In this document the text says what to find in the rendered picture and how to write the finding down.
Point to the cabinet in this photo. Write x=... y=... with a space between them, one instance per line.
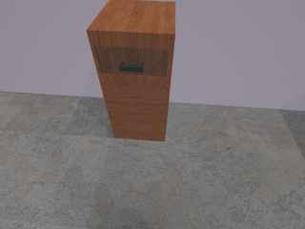
x=137 y=105

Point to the handle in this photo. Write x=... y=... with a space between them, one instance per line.
x=131 y=67

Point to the drawer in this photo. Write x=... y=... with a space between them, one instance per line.
x=155 y=60

